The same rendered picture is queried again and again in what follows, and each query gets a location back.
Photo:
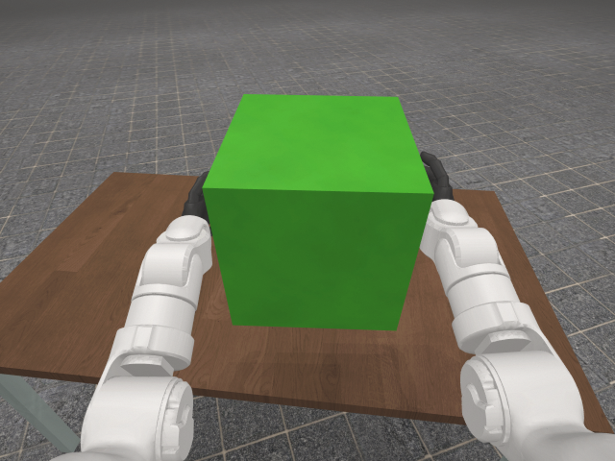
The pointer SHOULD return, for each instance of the left robot hand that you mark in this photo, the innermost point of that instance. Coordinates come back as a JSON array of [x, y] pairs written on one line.
[[196, 205]]

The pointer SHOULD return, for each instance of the left robot forearm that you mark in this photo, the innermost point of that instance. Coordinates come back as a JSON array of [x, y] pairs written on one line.
[[156, 339]]

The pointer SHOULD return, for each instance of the carton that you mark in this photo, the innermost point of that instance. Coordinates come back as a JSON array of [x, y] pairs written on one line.
[[317, 206]]

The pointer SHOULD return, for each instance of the right robot upper arm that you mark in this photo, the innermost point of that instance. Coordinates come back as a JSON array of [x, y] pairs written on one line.
[[526, 405]]

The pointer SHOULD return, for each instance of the right robot forearm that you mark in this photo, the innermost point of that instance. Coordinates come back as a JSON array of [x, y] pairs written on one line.
[[489, 317]]

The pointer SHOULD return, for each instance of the table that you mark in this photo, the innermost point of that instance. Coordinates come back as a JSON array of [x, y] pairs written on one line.
[[61, 307]]

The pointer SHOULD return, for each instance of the left robot upper arm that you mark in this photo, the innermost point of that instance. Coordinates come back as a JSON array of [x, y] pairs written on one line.
[[138, 418]]

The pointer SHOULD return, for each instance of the right robot hand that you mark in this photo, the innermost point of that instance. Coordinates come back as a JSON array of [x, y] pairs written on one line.
[[439, 180]]

